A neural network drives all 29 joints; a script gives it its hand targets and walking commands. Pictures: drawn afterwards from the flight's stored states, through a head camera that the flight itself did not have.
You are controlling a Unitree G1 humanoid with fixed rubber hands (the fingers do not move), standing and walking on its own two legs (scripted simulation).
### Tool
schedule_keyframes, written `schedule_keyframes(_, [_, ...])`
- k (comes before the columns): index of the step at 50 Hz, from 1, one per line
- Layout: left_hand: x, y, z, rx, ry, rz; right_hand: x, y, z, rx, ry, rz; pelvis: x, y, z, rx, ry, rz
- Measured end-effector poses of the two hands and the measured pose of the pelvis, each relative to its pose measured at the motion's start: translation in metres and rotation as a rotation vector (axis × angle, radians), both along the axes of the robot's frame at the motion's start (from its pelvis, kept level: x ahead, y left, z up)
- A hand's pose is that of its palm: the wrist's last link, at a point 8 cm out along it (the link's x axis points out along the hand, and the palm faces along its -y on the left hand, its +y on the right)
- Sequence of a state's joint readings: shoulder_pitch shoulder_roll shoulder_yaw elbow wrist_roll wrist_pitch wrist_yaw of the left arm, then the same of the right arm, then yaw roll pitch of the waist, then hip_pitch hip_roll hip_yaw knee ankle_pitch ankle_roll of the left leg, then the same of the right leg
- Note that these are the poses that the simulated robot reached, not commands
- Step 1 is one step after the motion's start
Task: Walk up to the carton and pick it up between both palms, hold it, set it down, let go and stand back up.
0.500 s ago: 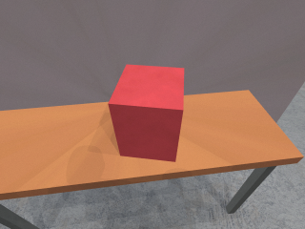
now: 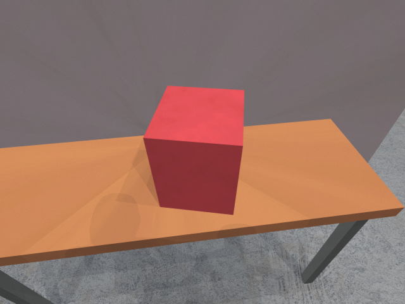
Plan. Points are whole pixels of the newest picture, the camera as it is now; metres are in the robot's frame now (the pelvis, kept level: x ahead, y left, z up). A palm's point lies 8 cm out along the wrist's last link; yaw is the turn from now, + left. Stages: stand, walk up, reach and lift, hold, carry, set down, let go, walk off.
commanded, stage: stand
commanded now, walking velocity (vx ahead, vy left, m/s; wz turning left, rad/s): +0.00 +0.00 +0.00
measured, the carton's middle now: (200, 150) +0.50 +0.01 +0.03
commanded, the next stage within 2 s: none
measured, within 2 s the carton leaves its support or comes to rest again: neither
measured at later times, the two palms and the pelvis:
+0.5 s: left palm out of the picture +0.07 +0.27 -0.12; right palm out of the picture +0.05 -0.28 -0.12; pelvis +0.00 +0.00 +0.00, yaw +0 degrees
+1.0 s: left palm out of the picture +0.07 +0.27 -0.12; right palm out of the picture +0.05 -0.28 -0.12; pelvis +0.00 +0.00 +0.00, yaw +0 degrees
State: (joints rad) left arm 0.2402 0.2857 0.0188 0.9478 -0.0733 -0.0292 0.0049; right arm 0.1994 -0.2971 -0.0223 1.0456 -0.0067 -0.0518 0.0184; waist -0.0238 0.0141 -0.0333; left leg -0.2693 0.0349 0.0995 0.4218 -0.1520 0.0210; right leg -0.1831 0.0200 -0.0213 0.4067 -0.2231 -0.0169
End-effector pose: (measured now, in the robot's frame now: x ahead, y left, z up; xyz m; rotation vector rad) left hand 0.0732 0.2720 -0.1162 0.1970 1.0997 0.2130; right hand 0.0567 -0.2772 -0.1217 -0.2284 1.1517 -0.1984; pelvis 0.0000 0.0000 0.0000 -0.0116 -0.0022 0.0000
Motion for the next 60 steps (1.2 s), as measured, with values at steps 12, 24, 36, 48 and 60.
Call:
schedule_keyframes(12, [0.0019, 0.0002, -0.0008, 0.000, 0.004, 0.001, -0.0018, -0.0002, -0.0005, -0.001, 0.006, -0.002, -0.0002, 0.0001, 0.0000, 0.000, 0.000, 0.000])
schedule_keyframes(24, [-0.0014, 0.0006, -0.0025, 0.000, 0.020, 0.006, -0.0028, -0.0014, -0.0005, -0.004, 0.010, -0.004, -0.0001, 0.0000, 0.0000, 0.000, 0.000, 0.000])
schedule_keyframes(36, [-0.0014, 0.0007, -0.0032, 0.000, 0.026, 0.008, -0.0037, -0.0019, -0.0008, -0.006, 0.015, -0.005, 0.0000, -0.0001, 0.0000, 0.000, 0.000, 0.000])
schedule_keyframes(48, [-0.0006, 0.0004, -0.0035, 0.000, 0.030, 0.009, -0.0036, -0.0026, -0.0010, -0.006, 0.018, -0.006, 0.0006, -0.0006, 0.0001, 0.001, 0.001, 0.000])
schedule_keyframes(60, [0.0012, -0.0002, -0.0034, 0.001, 0.032, 0.010, -0.0028, -0.0036, -0.0011, -0.007, 0.019, -0.006, 0.0016, -0.0013, 0.0002, 0.001, 0.002, 0.000])
